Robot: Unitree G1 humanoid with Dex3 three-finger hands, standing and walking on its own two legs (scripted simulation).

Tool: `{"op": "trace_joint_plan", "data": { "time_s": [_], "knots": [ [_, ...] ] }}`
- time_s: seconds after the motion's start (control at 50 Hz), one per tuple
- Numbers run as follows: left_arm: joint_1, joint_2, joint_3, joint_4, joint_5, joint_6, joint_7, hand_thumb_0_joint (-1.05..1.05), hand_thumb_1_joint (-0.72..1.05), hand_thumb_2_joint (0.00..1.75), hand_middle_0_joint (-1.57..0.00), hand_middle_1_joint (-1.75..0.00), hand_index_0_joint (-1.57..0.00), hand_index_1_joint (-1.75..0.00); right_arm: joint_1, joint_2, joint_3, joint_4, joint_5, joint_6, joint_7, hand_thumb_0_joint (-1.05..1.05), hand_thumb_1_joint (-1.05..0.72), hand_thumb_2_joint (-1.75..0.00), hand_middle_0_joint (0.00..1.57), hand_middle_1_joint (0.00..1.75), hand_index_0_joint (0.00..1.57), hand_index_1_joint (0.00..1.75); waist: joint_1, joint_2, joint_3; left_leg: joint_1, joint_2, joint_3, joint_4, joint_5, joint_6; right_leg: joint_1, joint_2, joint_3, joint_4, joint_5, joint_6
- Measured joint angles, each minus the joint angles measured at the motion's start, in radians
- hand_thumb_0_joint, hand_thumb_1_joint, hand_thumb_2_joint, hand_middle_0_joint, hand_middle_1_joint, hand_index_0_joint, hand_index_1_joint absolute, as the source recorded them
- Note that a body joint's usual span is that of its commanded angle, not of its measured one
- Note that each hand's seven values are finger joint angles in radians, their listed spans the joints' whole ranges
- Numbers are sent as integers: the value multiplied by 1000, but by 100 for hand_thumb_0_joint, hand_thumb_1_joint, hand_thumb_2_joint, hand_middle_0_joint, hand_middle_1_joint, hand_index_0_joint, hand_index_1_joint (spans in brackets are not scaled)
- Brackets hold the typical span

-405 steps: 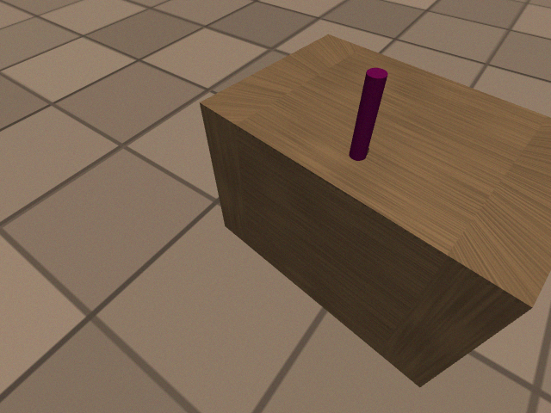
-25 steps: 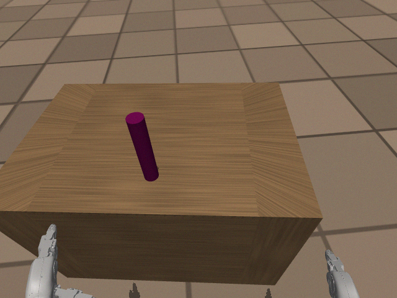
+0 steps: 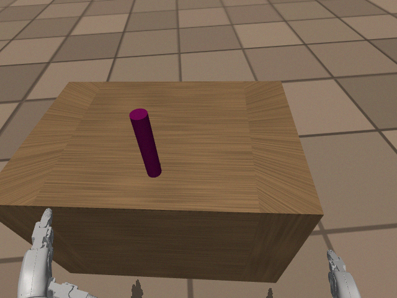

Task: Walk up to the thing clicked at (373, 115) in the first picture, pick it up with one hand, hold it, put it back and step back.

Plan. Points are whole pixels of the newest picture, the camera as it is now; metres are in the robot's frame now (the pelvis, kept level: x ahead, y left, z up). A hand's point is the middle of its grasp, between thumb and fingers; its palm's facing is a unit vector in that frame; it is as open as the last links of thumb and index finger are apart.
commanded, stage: go down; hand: left
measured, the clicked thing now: (147, 146) +0.51 +0.18 -0.01
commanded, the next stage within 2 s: none
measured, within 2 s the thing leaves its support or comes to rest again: neither
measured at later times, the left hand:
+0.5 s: hand (60, 225) +0.25 +0.29 +0.05, palm faces +0.27 -0.94 -0.21, open 17.6 cm
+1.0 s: hand (52, 186) +0.32 +0.33 +0.06, palm faces +0.12 -0.99 +0.01, open 17.5 cm
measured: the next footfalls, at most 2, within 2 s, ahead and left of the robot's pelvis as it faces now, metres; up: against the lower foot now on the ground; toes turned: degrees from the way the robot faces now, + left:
none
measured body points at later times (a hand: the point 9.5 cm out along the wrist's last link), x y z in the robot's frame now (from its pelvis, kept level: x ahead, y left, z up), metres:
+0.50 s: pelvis +0.00 +0.00 -0.01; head +0.00 +0.01 +0.44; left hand +0.22 +0.34 +0.06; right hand +0.17 -0.26 -0.09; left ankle +0.02 +0.14 -0.74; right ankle +0.02 -0.13 -0.74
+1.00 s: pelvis +0.00 +0.01 -0.02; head +0.02 +0.03 +0.43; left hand +0.31 +0.39 +0.07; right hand +0.16 -0.25 -0.09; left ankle +0.02 +0.14 -0.74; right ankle +0.02 -0.13 -0.74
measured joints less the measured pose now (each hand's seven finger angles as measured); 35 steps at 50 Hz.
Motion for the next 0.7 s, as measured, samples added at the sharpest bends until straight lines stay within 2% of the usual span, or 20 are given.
{"op": "trace_joint_plan", "data": {
  "time_s": [0.16, 0.24, 0.36, 0.44, 0.54, 0.7],
  "knots": [
    [13, 4, 20, -21, -7, -21, -7, -1, -56, 6, -6, -5, -5, -6, -2, -4, -1, 4, 1, -3, 0, -1, 52, -6, 5, 6, 5, 5, 2, 1, -7, -7, -1, -3, 6, -3, 0, -5, -1, -3, 5, -5, 0],
    [-14, -20, 47, -2, -22, -46, -37, -1, -57, 4, -7, -5, -6, -6, -8, -3, -3, -7, -6, 4, 11, -1, 51, -6, 5, 5, 5, 5, -1, -1, -17, -44, -3, -11, 47, -22, 1, -35, -3, -11, 39, -22, 2],
    [-120, 6, 99, 88, -44, -78, -95, -1, -59, 2, -8, -5, -8, -6, -13, -3, -14, -15, -6, 1, 11, -1, 51, -5, 6, 5, 5, 5, -4, -18, -33, -83, -8, -18, 93, -44, 1, -71, -7, -17, 85, -47, 3],
    [-218, 45, 149, 173, -91, -98, -163, -1, -60, 1, -8, -5, -8, -6, -29, -6, -13, 15, 3, 3, 4, -1, 51, -5, 5, 5, 5, 5, -16, -28, -45, -112, -9, -20, 123, -57, 2, -98, -7, -18, 110, -59, 4],
    [-347, 100, 194, 304, -157, -107, -277, -1, -58, 1, -7, -4, -7, -5, -47, -3, 7, 33, 16, 10, -7, -1, 52, -5, 5, 5, 5, 5, -35, -35, -56, -151, -8, -15, 153, -70, 5, -136, -6, -13, 135, -66, 6],
    [-504, 171, 257, 496, -231, -110, -437, -1, -52, 3, -5, -3, -6, -3, -41, -1, 38, 19, 21, 9, -18, -1, 53, -5, 5, 5, 5, 5, -53, -38, -79, -212, -6, -4, 196, -88, 10, -196, -3, 0, 166, -74, 11]
  ]
}}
